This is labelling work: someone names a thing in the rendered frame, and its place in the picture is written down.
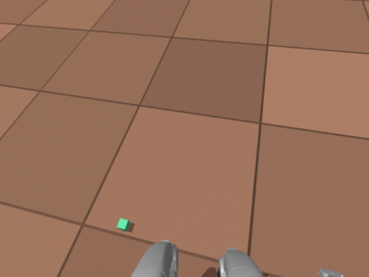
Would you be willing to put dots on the cube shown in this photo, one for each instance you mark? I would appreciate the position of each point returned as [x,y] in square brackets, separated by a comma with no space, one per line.
[123,224]

